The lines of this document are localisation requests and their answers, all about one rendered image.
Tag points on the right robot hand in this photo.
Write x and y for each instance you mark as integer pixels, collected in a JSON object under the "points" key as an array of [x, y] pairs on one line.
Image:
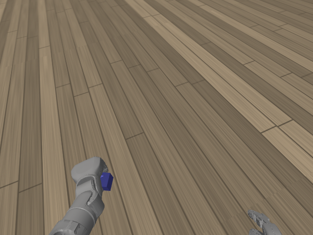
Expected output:
{"points": [[264, 223]]}

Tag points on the left robot hand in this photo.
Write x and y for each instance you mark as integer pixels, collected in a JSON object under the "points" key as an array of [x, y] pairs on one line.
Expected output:
{"points": [[94, 165]]}

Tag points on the left robot arm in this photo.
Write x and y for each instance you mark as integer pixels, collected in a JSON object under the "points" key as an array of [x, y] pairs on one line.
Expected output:
{"points": [[85, 210]]}

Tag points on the cube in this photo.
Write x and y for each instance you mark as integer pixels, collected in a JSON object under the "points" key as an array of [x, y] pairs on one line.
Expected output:
{"points": [[106, 181]]}

